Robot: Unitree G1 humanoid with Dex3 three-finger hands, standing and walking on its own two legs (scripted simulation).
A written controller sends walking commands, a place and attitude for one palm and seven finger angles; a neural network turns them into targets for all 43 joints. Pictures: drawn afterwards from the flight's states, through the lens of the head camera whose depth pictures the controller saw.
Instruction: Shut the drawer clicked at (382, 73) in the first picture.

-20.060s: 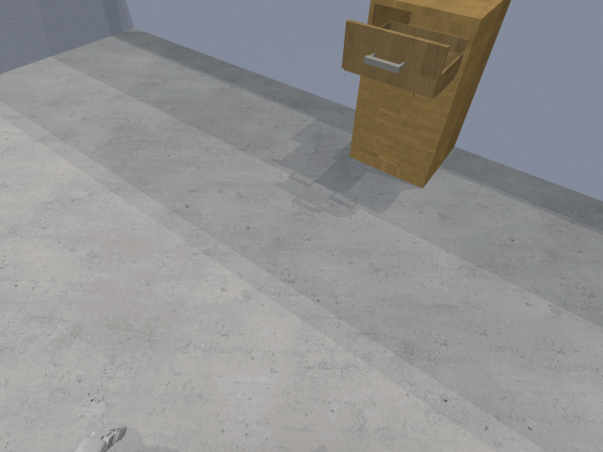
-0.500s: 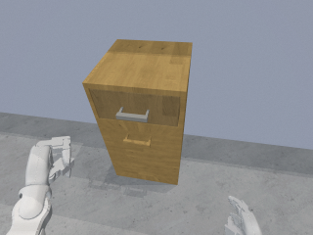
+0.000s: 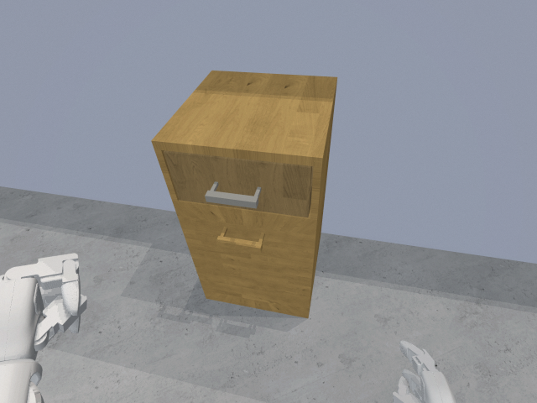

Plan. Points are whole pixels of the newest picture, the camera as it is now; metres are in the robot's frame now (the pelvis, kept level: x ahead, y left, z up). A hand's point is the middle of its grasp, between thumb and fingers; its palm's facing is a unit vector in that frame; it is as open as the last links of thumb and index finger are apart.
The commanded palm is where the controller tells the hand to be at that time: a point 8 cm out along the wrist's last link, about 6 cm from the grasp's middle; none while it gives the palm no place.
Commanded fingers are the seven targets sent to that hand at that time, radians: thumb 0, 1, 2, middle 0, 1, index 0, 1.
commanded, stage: step back with the hand held close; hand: left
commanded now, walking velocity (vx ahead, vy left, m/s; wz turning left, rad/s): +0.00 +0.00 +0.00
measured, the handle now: (234, 193) +0.63 +0.18 -0.10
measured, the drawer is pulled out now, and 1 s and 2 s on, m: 0.00 0.00 0.00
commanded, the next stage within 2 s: stop stepping back and stand still in 1.56 s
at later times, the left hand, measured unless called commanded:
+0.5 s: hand (54, 312) +0.16 +0.25 +0.16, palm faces +0.32 -0.79 -0.52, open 3.2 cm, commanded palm +0.10 +0.30 +0.18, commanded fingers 0.00 0.90 0.90 -1.40 -1.60 -1.40 -1.60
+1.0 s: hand (7, 356) +0.11 +0.27 +0.17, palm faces +0.39 -0.75 -0.53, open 3.2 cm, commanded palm +0.04 +0.30 +0.18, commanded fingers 0.00 0.90 0.90 -1.40 -1.60 -1.40 -1.60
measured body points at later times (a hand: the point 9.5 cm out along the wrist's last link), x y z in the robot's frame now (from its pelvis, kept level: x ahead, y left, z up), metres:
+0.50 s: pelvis -0.03 +0.02 +0.00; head -0.02 +0.01 +0.45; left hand +0.14 +0.29 +0.19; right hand +0.14 -0.23 -0.09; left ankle -0.03 +0.11 -0.74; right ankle +0.01 -0.10 -0.74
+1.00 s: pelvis -0.08 +0.02 -0.01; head -0.06 +0.03 +0.44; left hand +0.08 +0.31 +0.20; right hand +0.08 -0.22 -0.09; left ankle -0.03 +0.11 -0.74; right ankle -0.03 -0.10 -0.74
